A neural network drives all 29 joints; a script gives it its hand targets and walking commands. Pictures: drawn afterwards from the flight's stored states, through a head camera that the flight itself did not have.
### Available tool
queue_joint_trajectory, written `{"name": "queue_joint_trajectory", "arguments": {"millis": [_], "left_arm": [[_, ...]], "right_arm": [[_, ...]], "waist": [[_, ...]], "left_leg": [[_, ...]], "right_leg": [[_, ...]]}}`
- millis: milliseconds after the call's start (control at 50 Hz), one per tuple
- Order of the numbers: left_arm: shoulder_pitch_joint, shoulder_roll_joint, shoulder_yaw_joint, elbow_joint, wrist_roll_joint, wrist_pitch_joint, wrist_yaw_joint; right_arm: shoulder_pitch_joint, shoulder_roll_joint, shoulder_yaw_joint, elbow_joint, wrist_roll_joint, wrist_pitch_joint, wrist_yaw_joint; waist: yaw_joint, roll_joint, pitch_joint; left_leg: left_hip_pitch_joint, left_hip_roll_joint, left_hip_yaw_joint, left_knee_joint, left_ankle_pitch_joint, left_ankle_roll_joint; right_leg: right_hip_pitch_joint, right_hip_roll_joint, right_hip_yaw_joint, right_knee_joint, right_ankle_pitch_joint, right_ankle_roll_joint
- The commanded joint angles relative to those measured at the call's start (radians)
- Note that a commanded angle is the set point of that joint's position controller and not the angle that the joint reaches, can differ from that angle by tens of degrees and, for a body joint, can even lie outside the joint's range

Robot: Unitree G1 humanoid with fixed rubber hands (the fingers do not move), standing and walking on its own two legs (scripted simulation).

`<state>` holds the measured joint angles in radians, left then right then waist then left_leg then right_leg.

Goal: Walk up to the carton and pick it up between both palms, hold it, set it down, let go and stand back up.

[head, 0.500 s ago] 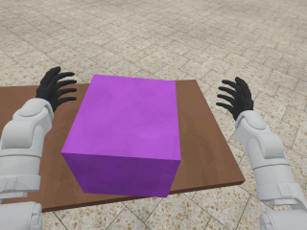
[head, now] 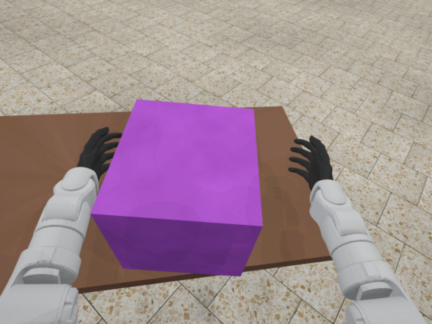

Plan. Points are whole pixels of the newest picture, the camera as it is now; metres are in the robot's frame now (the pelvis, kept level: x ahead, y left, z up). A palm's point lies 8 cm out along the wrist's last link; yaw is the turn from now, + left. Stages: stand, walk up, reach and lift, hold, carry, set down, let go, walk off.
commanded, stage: reach and lift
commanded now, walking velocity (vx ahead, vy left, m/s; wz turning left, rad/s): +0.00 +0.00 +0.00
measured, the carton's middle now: (188, 188) +0.40 +0.03 +0.02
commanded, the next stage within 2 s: none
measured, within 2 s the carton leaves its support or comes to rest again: neither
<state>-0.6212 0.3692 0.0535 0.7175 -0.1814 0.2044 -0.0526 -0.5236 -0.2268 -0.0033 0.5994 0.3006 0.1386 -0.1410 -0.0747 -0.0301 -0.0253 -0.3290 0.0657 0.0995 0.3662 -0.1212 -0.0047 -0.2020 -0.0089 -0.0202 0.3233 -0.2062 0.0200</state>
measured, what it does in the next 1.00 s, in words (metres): stands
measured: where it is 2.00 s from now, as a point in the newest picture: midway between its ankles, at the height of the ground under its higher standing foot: outside the picture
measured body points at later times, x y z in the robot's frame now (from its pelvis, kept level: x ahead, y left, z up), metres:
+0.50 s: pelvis -0.01 +0.01 -0.01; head +0.02 +0.03 +0.44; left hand +0.42 +0.21 +0.06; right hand +0.39 -0.19 +0.05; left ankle +0.04 +0.12 -0.75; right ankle -0.03 -0.13 -0.75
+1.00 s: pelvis -0.01 +0.01 -0.01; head +0.03 +0.04 +0.44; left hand +0.43 +0.19 +0.06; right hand +0.40 -0.15 +0.05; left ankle +0.04 +0.12 -0.75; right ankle -0.03 -0.13 -0.75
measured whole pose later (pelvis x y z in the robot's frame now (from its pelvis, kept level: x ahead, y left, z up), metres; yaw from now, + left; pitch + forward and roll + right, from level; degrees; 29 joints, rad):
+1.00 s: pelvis -0.01 +0.01 -0.01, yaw +1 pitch +12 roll -3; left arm -0.82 0.22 0.04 1.14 -0.08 -0.16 0.02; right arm -0.73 -0.05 -0.15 1.09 0.13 -0.20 -0.20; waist -0.06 -0.01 -0.15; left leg -0.58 0.07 0.06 0.51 -0.15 0.01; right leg -0.41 -0.01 -0.06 0.43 -0.23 0.03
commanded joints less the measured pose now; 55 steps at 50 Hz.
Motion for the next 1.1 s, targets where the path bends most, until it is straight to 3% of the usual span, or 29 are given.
{"name": "queue_joint_trajectory", "arguments": {"millis": [0,80,140,180,260,320,420,500,580,660,740,800,960,1000,1020,1080], "left_arm": [[-0.505,0.177,0.02,-0.188,-0.032,-0.161,0.029],[-0.533,0.157,0.0,-0.132,-0.051,-0.239,0.05],[-0.506,0.108,-0.014,-0.068,-0.036,-0.273,0.048],[-0.473,0.079,-0.014,0.035,-0.015,-0.286,0.038],[-0.453,0.056,-0.001,0.108,0.03,-0.307,0.029],[-0.493,0.041,-0.012,0.136,0.034,-0.335,0.032],[-0.581,0.018,-0.057,0.193,-0.003,-0.382,0.054],[-0.64,0.003,-0.098,0.211,-0.049,-0.409,0.065],[-0.609,-0.033,-0.105,0.295,-0.049,-0.419,0.061],[-0.615,-0.056,-0.077,0.326,-0.02,-0.449,0.058],[-0.612,-0.084,-0.051,0.312,0.027,-0.464,0.063],[-0.627,-0.117,-0.048,0.313,0.051,-0.449,0.064],[-0.611,-0.217,-0.024,0.236,0.13,-0.407,0.078],[-0.619,-0.235,-0.021,0.214,0.143,-0.4,0.083],[-0.624,-0.249,-0.018,0.198,0.156,-0.397,0.084],[-0.6,-0.307,-0.006,0.208,0.192,-0.391,0.08]], "right_arm": [[-0.445,-0.136,-0.099,-0.203,-0.074,-0.127,0.003],[-0.465,-0.137,-0.119,-0.157,-0.103,-0.183,0.0],[-0.436,-0.113,-0.107,-0.046,-0.102,-0.214,-0.002],[-0.43,-0.1,-0.087,0.051,-0.094,-0.227,-0.004],[-0.439,-0.103,-0.051,0.176,-0.058,-0.267,-0.012],[-0.476,-0.098,-0.032,0.231,-0.04,-0.296,-0.013],[-0.548,-0.07,-0.035,0.217,-0.037,-0.319,-0.009],[-0.602,-0.056,-0.05,0.178,-0.049,-0.319,-0.011],[-0.591,-0.025,-0.043,0.211,-0.069,-0.309,-0.015],[-0.6,-0.009,-0.059,0.236,-0.101,-0.331,-0.032],[-0.591,0.02,-0.081,0.273,-0.124,-0.355,-0.041],[-0.59,0.043,-0.094,0.325,-0.142,-0.362,-0.047],[-0.597,0.084,-0.162,0.299,-0.203,-0.392,-0.055],[-0.62,0.104,-0.17,0.27,-0.22,-0.399,-0.052],[-0.616,0.116,-0.176,0.27,-0.234,-0.4,-0.049],[-0.607,0.157,-0.194,0.288,-0.269,-0.402,-0.03]], "waist": [[-0.004,0.082,-0.644],[-0.004,0.099,-0.747],[-0.015,0.122,-0.758],[-0.017,0.111,-0.702],[-0.007,0.117,-0.643],[-0.005,0.136,-0.597],[-0.012,0.12,-0.596],[-0.027,0.12,-0.678],[-0.025,0.075,-0.672],[-0.033,0.065,-0.712],[-0.033,0.091,-0.699],[-0.041,0.095,-0.647],[-0.039,0.144,-0.66],[-0.021,0.139,-0.685],[-0.031,0.143,-0.689],[-0.018,0.14,-0.648]], "left_leg": [[0.455,-0.057,-0.064,0.102,0.256,-0.008],[0.456,-0.048,-0.069,0.148,0.295,-0.021],[0.466,-0.04,-0.078,0.179,0.374,-0.036],[0.45,-0.038,-0.084,0.19,0.367,-0.037],[0.45,-0.036,-0.097,0.191,0.405,-0.049],[0.432,-0.037,-0.093,0.181,0.359,-0.053],[0.394,-0.033,-0.09,0.158,0.235,-0.043],[0.37,-0.034,-0.088,0.183,0.207,-0.04],[0.347,-0.032,-0.088,0.185,0.192,-0.031],[0.336,-0.033,-0.094,0.205,0.237,-0.037],[0.348,-0.04,-0.088,0.213,0.282,-0.047],[0.362,-0.03,-0.091,0.204,0.296,-0.057],[0.422,-0.024,-0.086,0.188,0.31,-0.074],[0.426,-0.023,-0.082,0.187,0.309,-0.072],[0.426,-0.023,-0.082,0.185,0.305,-0.073],[0.435,-0.015,-0.084,0.166,0.287,-0.074]], "right_leg": [[-0.159,0.054,-0.029,0.0,0.343,0.022],[-0.22,0.054,-0.039,0.039,0.358,0.018],[-0.236,0.062,-0.047,0.049,0.379,0.009],[-0.256,0.057,-0.046,0.046,0.369,0.007],[-0.251,0.063,-0.043,0.05,0.365,0.005],[-0.281,0.062,-0.041,0.04,0.306,-0.003],[-0.338,0.052,-0.043,0.041,0.188,-0.005],[-0.362,0.047,-0.043,0.057,0.18,-0.003],[-0.363,0.044,-0.048,0.063,0.175,-0.002],[-0.354,0.044,-0.043,0.074,0.225,0.0],[-0.348,0.044,-0.041,0.075,0.263,0.003],[-0.365,0.051,-0.053,0.062,0.239,0.002],[-0.375,0.058,-0.056,0.025,0.199,-0.011],[-0.37,0.058,-0.06,0.023,0.197,-0.013],[-0.372,0.061,-0.064,0.021,0.193,-0.015],[-0.363,0.06,-0.066,0.003,0.151,-0.025]]}}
